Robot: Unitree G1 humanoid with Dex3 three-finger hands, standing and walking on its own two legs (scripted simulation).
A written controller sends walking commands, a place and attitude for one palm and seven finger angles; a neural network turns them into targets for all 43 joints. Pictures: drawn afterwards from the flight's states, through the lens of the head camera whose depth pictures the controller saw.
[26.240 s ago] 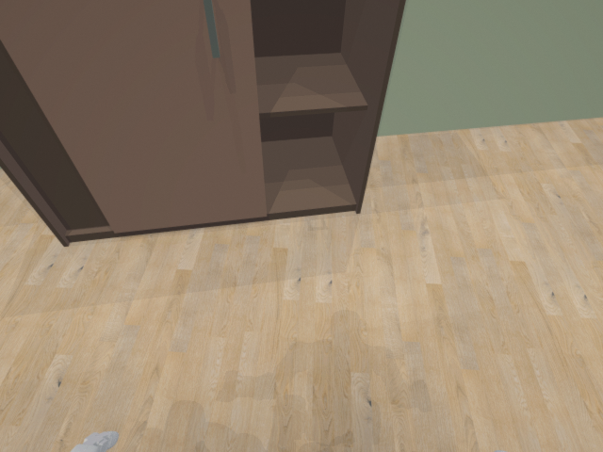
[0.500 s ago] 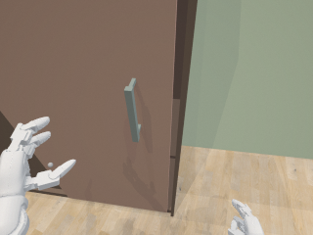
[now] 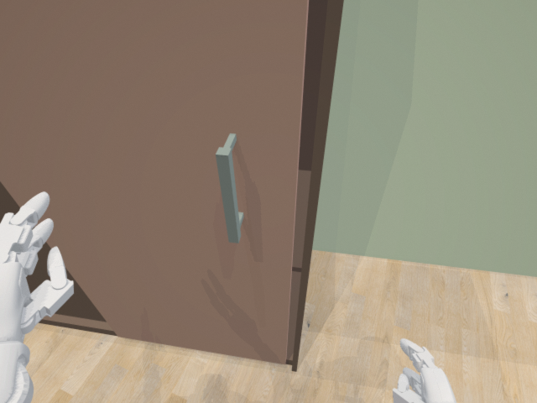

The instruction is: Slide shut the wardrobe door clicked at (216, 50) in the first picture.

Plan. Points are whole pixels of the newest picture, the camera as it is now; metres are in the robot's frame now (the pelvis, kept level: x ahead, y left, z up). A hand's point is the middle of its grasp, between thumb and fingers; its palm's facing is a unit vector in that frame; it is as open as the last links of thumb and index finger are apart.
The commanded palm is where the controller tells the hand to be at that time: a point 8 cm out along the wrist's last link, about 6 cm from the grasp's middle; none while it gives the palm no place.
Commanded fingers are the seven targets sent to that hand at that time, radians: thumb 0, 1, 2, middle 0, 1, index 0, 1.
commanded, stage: draw the hand back to the body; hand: left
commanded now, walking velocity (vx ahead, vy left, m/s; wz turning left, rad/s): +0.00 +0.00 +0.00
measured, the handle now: (233, 192) +0.42 +0.13 +0.11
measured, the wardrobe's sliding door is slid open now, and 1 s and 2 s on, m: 0.02 0.02 0.02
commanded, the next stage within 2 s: step back with the hand held close in 0.10 s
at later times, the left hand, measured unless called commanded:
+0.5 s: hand (67, 286) +0.19 +0.27 +0.15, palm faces +0.36 -0.81 -0.46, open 7.4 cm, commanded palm +0.13 +0.32 +0.17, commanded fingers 0.00 0.90 0.90 -0.20 -0.30 -0.20 -0.30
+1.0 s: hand (7, 331) +0.12 +0.29 +0.16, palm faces +0.45 -0.78 -0.44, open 7.4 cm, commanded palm +0.06 +0.33 +0.17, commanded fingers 0.00 0.90 0.90 -0.20 -0.30 -0.20 -0.30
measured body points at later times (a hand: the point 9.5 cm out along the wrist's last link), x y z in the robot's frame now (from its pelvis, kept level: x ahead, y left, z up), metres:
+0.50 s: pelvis -0.02 +0.02 +0.00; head -0.01 +0.02 +0.45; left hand +0.16 +0.31 +0.17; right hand +0.16 -0.22 -0.08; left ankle +0.00 +0.11 -0.74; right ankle -0.02 -0.12 -0.74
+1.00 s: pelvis -0.08 +0.03 -0.02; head -0.06 +0.05 +0.43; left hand +0.09 +0.33 +0.18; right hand +0.09 -0.20 -0.09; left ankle +0.00 +0.11 -0.74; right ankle -0.02 -0.12 -0.74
